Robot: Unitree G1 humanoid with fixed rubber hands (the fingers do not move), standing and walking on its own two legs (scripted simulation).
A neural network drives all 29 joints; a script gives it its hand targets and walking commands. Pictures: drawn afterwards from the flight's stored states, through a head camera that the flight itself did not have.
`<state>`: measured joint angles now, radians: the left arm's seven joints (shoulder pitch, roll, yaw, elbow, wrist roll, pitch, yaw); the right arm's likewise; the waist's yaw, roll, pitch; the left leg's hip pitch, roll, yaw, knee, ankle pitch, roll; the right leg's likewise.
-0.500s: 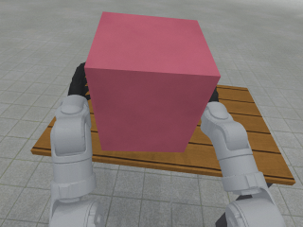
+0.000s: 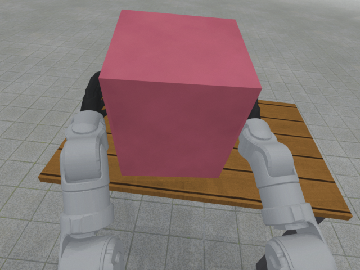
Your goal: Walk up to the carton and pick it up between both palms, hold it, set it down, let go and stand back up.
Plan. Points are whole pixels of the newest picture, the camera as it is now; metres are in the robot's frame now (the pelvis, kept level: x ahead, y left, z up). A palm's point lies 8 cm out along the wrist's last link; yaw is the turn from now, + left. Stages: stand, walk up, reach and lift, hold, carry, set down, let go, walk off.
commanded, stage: set down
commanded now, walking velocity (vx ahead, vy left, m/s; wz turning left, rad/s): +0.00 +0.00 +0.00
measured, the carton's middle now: (174, 102) +0.38 +0.01 +0.22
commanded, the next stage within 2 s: none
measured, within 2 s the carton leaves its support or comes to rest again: neither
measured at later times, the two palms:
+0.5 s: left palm (111, 127) +0.39 +0.15 +0.15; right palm (240, 144) +0.37 -0.15 +0.12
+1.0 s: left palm (110, 130) +0.40 +0.15 +0.14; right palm (236, 143) +0.38 -0.15 +0.10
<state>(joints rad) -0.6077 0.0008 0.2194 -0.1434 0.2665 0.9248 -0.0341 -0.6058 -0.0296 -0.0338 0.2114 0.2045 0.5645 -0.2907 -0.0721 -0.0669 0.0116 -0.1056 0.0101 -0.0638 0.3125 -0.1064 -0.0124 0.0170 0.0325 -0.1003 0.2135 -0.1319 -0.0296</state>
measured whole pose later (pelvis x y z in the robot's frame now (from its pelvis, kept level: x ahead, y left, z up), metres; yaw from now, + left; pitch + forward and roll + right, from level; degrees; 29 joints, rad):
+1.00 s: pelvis +0.03 +0.00 +0.00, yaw +0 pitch -4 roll +0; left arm -0.48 -0.03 0.18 0.18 0.25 0.42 -0.02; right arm -0.44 0.02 -0.06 0.50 0.04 0.07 -0.25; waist -0.02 -0.07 0.06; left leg -0.06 0.00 -0.05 0.24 -0.12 -0.01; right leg 0.05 0.02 -0.09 0.16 -0.15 -0.02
